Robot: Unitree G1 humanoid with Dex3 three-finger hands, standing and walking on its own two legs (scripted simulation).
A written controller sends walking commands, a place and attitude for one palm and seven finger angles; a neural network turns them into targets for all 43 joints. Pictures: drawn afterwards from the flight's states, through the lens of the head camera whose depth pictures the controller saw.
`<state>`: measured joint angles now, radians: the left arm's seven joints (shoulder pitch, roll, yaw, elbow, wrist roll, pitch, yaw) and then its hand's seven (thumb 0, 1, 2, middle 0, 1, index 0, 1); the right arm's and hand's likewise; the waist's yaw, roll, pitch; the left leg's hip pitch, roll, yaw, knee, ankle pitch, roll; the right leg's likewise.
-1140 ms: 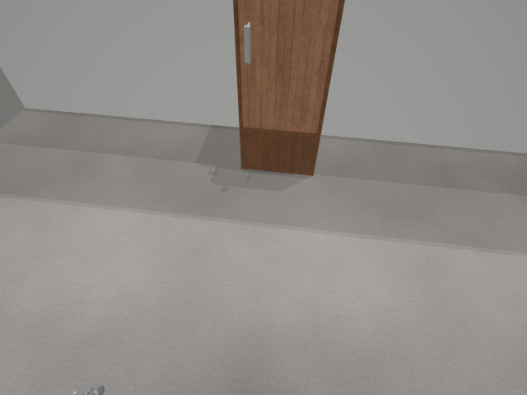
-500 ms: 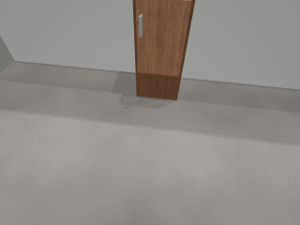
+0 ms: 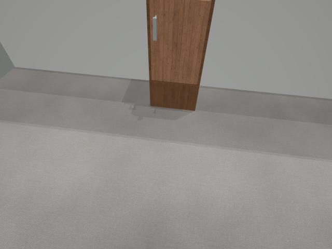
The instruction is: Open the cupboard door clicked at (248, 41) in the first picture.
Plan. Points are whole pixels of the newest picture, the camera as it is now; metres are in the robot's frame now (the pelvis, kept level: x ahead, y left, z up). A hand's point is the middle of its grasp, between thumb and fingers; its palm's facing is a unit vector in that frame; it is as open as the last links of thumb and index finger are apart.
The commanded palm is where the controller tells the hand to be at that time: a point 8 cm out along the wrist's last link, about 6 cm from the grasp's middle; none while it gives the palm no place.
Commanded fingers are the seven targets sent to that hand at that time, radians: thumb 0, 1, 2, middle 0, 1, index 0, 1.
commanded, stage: look at it before walking up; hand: left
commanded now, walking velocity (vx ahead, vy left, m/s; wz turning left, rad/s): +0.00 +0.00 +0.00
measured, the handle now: (155, 27) +1.38 +0.14 -0.05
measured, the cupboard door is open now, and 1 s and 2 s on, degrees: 0 0 0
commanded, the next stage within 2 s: walk to a spot facing it in 0.30 s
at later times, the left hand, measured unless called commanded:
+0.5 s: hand out of the picture +0.07 +0.24 -0.16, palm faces -0.01 -0.94 -0.33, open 7.4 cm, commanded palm none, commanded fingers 0.00 0.90 0.90 -0.20 -0.30 -0.20 -0.30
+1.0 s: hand (108, 229) +0.21 +0.18 -0.18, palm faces -0.05 -0.98 -0.17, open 7.3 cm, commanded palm none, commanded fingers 0.00 0.90 0.90 -0.20 -0.30 -0.20 -0.30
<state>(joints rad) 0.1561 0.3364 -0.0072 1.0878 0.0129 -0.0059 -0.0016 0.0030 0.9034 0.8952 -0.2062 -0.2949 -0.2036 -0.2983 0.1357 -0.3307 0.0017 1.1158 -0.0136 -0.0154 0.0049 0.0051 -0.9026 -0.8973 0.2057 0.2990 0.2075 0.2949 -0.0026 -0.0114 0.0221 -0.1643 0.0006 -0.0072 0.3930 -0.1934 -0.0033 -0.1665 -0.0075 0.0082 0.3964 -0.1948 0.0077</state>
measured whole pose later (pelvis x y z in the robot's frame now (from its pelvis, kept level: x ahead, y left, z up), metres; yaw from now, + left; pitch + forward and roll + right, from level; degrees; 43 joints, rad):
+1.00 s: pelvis +0.15 +0.00 -0.01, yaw -2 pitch -1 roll +0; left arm 0.20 0.19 0.05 1.04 0.02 0.00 -0.02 0.01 0.93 0.90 -0.20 -0.29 -0.20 -0.30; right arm 0.54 -0.08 -0.01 1.22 -0.03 -0.08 -0.03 0.00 -0.90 -0.90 0.20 0.30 0.21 0.29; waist -0.05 -0.02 0.08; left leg 0.10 0.03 0.08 0.29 -0.38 0.00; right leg -0.55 -0.09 -0.11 0.80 -0.23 -0.02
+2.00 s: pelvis +0.53 -0.02 -0.02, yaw -2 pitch -2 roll +1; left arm 0.25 0.17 0.06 1.07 0.03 -0.03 0.00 0.01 0.93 0.90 -0.20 -0.29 -0.20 -0.30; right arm 0.38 -0.13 -0.04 1.15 -0.02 -0.03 -0.02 0.00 -0.91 -0.90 0.20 0.30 0.20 0.29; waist -0.02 0.02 0.06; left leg -0.12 0.10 0.22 0.63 -0.44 -0.01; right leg -0.34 -0.05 -0.13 0.61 -0.23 -0.02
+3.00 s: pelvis +0.80 -0.05 -0.01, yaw -3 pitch -1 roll +1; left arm 0.16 0.13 0.05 1.03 0.02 -0.04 0.04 -0.02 0.95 0.90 -0.20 -0.29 -0.20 -0.30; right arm 0.33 -0.14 -0.04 1.14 -0.01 0.01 -0.03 0.01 -0.91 -0.90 0.20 0.30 0.20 0.29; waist -0.03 0.05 0.06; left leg -0.34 0.07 0.06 0.90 -0.48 -0.03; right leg -0.28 -0.03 -0.16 0.51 -0.21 -0.06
